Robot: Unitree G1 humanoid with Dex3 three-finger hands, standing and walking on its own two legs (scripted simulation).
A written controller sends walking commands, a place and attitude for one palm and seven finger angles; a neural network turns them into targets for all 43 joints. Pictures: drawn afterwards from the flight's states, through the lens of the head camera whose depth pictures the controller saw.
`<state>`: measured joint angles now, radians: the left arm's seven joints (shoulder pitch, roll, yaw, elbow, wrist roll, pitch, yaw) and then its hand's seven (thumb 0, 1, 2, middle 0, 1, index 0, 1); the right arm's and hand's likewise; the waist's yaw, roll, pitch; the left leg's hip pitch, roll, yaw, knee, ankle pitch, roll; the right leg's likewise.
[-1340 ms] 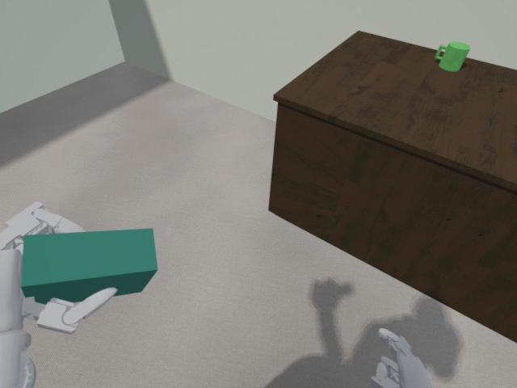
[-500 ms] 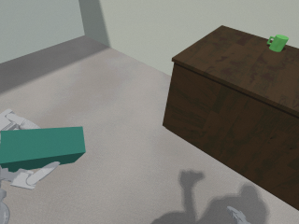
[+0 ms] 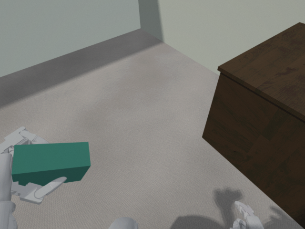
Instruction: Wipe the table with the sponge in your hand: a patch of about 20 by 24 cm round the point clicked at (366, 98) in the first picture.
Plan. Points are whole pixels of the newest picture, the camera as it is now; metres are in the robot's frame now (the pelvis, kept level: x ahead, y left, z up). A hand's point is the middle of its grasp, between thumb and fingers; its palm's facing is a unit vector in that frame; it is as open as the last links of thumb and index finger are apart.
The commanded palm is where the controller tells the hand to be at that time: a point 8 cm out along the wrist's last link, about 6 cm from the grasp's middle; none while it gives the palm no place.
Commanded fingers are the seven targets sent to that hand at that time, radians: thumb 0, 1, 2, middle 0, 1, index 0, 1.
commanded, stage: walk to a spot facing it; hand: left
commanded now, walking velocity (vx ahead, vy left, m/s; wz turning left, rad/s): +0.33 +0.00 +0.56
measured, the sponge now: (63, 164) +0.22 +0.20 +0.13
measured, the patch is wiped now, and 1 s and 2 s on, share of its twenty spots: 0.00 0.00 0.00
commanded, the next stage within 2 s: none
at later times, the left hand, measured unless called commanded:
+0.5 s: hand (45, 108) +0.32 +0.25 +0.19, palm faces +0.53 -0.70 -0.47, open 9.6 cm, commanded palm +0.26 +0.28 +0.18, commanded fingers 0.00 0.10 1.30 -1.20 -1.60 -1.20 -1.60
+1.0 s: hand (51, 101) +0.34 +0.25 +0.19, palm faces +0.72 -0.53 -0.45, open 9.6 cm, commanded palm +0.27 +0.26 +0.18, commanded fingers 0.00 0.10 1.30 -1.20 -1.60 -1.20 -1.60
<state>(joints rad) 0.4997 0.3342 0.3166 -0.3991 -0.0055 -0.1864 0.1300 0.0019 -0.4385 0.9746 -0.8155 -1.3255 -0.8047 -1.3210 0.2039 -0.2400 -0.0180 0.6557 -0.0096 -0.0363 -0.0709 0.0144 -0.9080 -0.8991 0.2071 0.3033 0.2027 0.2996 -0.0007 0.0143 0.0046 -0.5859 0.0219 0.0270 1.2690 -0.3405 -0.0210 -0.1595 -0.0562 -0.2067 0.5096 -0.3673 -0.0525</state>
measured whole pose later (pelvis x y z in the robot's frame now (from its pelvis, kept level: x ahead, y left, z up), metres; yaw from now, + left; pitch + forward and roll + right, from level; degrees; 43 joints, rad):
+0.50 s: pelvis +0.16 -0.02 +0.00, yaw +12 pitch +0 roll +0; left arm 0.49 0.42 0.42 -0.58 -0.04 -0.21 0.13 0.00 -0.44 0.98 -0.82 -1.33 -0.80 -1.32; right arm 0.21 -0.11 0.02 0.58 0.02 -0.07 -0.03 0.01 -0.91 -0.90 0.21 0.30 0.20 0.30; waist -0.02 0.01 0.05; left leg -0.30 0.04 0.06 0.56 -0.25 0.02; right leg -0.57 -0.13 -0.06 1.02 -0.38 0.07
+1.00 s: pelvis +0.26 -0.06 -0.02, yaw +29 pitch +1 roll +2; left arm 0.50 0.46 0.44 -0.71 -0.06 -0.20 0.18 0.00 -0.44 0.98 -0.82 -1.33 -0.80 -1.32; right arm 0.13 -0.25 -0.07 0.49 0.00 -0.03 -0.09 0.01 -0.91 -0.90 0.20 0.30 0.20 0.30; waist -0.02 -0.07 0.09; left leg -0.35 0.03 0.16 0.63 -0.25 0.01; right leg -0.35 -0.22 -0.23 0.85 -0.46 0.05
